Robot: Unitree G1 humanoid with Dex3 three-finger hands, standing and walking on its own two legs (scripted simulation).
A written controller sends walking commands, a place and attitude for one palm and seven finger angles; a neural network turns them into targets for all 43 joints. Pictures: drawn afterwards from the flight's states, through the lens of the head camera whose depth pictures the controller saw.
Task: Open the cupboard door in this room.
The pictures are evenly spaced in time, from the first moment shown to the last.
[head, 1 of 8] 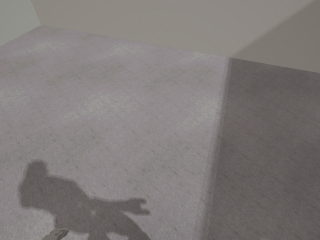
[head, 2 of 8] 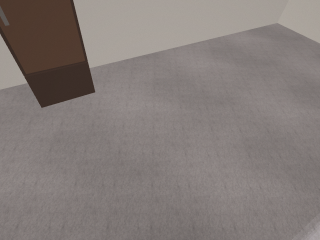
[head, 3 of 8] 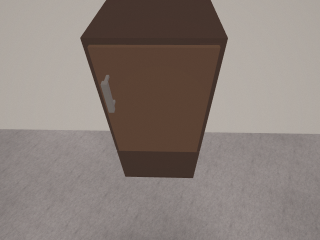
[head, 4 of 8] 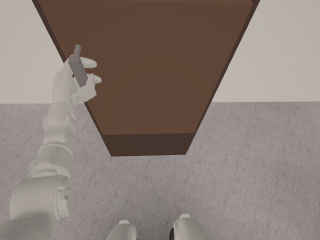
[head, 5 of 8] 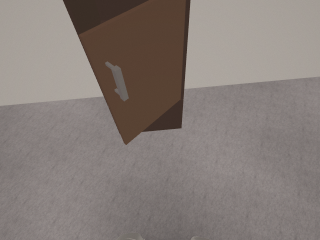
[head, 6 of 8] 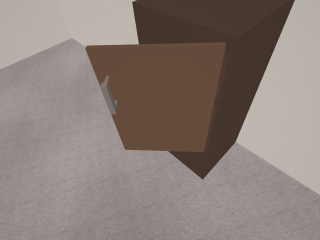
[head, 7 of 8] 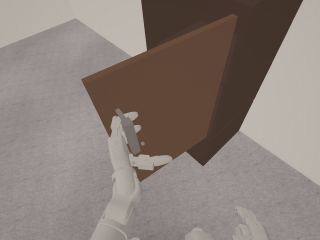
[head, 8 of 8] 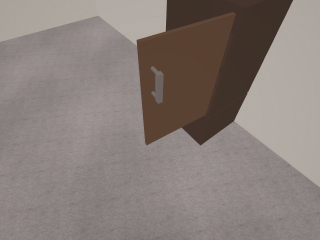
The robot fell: no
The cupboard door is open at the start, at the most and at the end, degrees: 0 85 85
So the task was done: yes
